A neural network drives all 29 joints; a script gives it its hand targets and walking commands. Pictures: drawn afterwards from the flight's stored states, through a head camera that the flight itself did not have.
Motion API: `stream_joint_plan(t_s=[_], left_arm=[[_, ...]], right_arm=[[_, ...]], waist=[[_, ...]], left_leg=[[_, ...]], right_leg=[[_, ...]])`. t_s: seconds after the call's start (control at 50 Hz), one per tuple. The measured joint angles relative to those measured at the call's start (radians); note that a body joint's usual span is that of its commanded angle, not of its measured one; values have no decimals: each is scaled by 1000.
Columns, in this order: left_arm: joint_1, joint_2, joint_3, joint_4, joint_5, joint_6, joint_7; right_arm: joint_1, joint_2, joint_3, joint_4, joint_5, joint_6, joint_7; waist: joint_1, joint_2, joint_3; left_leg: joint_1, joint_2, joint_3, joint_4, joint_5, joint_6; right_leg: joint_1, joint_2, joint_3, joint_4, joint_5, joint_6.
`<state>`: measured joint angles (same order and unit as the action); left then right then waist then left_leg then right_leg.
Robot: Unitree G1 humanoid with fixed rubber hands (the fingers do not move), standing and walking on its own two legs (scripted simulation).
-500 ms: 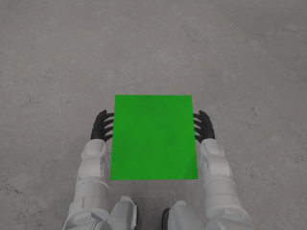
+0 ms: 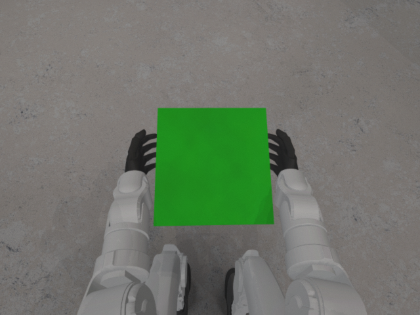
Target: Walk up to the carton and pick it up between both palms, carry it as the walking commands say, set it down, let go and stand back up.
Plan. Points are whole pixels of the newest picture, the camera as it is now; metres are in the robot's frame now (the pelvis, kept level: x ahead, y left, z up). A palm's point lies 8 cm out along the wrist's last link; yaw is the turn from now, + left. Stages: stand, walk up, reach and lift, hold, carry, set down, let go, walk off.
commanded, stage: set down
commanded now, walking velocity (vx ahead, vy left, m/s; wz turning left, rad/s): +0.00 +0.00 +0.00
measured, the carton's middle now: (211, 175) +0.41 +0.02 -0.14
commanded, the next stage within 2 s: none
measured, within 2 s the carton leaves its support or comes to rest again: neither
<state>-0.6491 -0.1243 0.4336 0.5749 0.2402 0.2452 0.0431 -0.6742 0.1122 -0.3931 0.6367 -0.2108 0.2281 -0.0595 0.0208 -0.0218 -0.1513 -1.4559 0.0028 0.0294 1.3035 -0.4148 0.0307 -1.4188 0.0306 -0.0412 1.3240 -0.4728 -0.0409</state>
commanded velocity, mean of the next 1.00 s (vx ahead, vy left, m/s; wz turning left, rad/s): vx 0.00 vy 0.00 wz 0.00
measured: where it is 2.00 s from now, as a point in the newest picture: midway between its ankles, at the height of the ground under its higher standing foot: (207, 307)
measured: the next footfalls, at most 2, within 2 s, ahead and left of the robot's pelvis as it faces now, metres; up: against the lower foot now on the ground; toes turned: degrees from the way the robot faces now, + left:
none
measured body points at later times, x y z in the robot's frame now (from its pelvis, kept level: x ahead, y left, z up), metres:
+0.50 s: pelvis -0.02 +0.00 -0.08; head +0.22 +0.02 +0.30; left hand +0.44 +0.17 -0.16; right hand +0.45 -0.13 -0.16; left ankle +0.08 +0.10 -0.59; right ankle +0.06 -0.10 -0.59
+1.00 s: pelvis -0.03 +0.00 -0.15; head +0.26 +0.02 +0.20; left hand +0.46 +0.17 -0.25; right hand +0.48 -0.13 -0.25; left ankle +0.08 +0.10 -0.59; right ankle +0.06 -0.10 -0.59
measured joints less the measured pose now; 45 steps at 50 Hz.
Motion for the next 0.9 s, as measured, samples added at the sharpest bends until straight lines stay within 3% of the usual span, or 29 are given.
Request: stream_joint_plan(t_s=[0.38, 0.9], left_arm=[[-149, 41, -2, 55, -17, 19, 33], [-326, 109, -13, 110, -49, 30, 46]], right_arm=[[-155, -56, -23, 59, 31, 20, -4], [-312, -115, -13, 91, 70, 30, -29]], waist=[[-24, 11, 0], [-16, 14, 61]], left_leg=[[-268, -31, -14, 220, -36, 1], [-543, -35, -20, 461, -77, -4]], right_leg=[[-257, 31, 28, 233, -56, 13], [-525, 36, 11, 476, -111, 21]])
